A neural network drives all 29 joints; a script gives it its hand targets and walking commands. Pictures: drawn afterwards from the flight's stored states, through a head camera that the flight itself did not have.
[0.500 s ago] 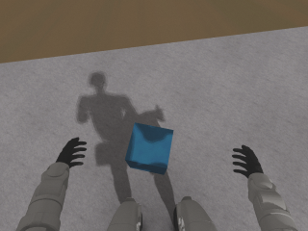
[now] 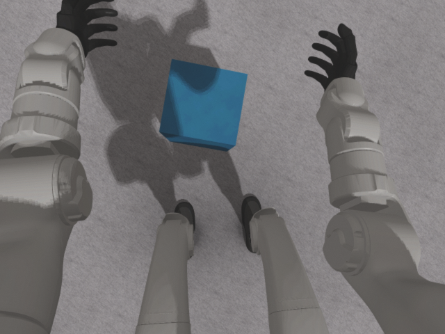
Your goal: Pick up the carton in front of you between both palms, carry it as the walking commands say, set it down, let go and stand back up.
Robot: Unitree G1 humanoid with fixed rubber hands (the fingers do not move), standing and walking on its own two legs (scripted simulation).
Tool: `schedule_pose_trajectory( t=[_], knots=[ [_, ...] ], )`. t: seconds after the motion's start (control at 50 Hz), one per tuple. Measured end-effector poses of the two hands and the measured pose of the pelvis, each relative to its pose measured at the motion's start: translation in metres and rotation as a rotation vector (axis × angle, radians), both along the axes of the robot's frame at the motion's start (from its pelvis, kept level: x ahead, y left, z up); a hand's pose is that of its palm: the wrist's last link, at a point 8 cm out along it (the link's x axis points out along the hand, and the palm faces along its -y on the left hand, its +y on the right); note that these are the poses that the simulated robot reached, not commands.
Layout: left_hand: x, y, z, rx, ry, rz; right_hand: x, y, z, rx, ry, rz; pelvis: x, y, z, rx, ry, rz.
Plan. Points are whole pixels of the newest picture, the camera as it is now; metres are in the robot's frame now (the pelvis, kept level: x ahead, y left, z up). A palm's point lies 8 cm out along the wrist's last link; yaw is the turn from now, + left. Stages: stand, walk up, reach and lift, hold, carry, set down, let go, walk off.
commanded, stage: reach and lift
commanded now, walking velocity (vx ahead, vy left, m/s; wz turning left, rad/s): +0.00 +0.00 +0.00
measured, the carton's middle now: (203, 112) +0.53 +0.02 -0.53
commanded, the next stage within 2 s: none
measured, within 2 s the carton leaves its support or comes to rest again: leaves its support in 1.84 s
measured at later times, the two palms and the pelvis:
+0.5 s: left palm (123, 76) +0.56 +0.19 -0.28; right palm (291, 100) +0.49 -0.18 -0.27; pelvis +0.03 -0.01 -0.10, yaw -3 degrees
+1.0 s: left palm (145, 100) +0.55 +0.18 -0.46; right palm (270, 115) +0.50 -0.18 -0.45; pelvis -0.03 +0.00 -0.27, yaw -4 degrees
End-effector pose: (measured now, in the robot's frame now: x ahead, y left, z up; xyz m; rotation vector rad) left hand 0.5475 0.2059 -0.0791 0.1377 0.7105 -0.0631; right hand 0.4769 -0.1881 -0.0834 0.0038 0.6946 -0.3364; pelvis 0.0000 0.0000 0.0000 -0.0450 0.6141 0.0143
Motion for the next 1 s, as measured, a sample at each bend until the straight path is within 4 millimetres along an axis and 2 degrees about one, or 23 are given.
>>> schedule_pose_trajectory(
  t=[0.08, 0.14, 0.22, 0.3, 0.44, 0.52, 0.6, 0.68, 0.78, 0.9, 1.0],
  knots=[
    [0.023, -0.004, -0.014, -0.007, -0.024, -0.010, 0.018, 0.008, -0.013, -0.003, -0.019, -0.006, 0.004, 0.002, -0.004, -0.006, 0.050, 0.004],
    [0.032, -0.005, -0.026, -0.003, -0.030, -0.012, 0.025, 0.011, -0.024, -0.009, -0.024, -0.007, 0.012, 0.003, -0.004, -0.009, 0.090, 0.006],
    [0.036, -0.007, -0.048, -0.005, -0.024, -0.009, 0.028, 0.012, -0.045, -0.008, -0.017, -0.007, 0.024, 0.004, -0.009, -0.015, 0.151, 0.005],
    [0.033, -0.013, -0.078, -0.010, -0.004, 0.004, 0.025, 0.012, -0.075, -0.004, 0.002, -0.002, 0.033, 0.003, -0.023, -0.023, 0.221, 0.004],
    [0.016, -0.018, -0.159, -0.006, 0.029, 0.048, 0.018, 0.012, -0.151, 0.009, 0.032, 0.011, 0.032, -0.004, -0.076, -0.034, 0.301, -0.004],
    [0.009, -0.013, -0.209, 0.007, 0.018, 0.063, 0.018, 0.010, -0.197, 0.009, 0.030, 0.027, 0.022, -0.008, -0.115, -0.035, 0.303, -0.012],
    [0.007, -0.008, -0.250, 0.013, -0.003, 0.066, 0.018, 0.009, -0.238, 0.006, 0.022, 0.041, 0.009, -0.011, -0.156, -0.037, 0.277, -0.017],
    [0.008, -0.008, -0.280, 0.011, -0.021, 0.058, 0.017, 0.008, -0.269, 0.005, 0.016, 0.042, -0.005, -0.012, -0.192, -0.040, 0.233, -0.022],
    [0.010, -0.013, -0.310, 0.001, -0.010, 0.051, 0.017, 0.008, -0.301, 0.015, 0.031, 0.034, -0.019, -0.011, -0.226, -0.044, 0.170, -0.026],
    [0.009, -0.020, -0.349, -0.006, 0.022, 0.040, 0.016, 0.011, -0.340, 0.026, 0.063, 0.041, -0.028, -0.008, -0.254, -0.048, 0.104, -0.029],
    [0.007, -0.023, -0.382, 0.007, 0.040, 0.034, 0.019, 0.011, -0.368, 0.035, 0.081, 0.050, -0.027, -0.005, -0.268, -0.044, 0.052, -0.041]
  ],
)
